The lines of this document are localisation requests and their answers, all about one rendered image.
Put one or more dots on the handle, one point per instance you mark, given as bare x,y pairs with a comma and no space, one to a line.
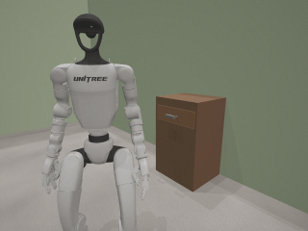
171,116

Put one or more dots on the left robot forearm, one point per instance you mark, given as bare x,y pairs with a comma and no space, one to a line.
137,136

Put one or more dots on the right robot upper arm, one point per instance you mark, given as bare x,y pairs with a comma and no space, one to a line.
58,76

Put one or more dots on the right robot thigh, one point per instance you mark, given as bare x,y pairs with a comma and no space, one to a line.
70,189

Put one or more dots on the cabinet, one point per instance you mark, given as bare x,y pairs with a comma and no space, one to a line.
190,156

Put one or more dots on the left robot hand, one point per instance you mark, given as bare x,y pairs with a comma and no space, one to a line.
142,167

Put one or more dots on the humanoid robot torso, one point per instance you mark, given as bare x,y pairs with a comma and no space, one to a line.
94,95

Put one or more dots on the right robot hand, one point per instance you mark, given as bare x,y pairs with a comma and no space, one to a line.
50,165

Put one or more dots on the right robot forearm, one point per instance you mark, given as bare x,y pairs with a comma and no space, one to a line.
56,136

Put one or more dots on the left robot upper arm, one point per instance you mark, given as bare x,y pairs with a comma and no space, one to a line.
126,75

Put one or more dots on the drawer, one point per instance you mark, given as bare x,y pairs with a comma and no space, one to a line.
185,117

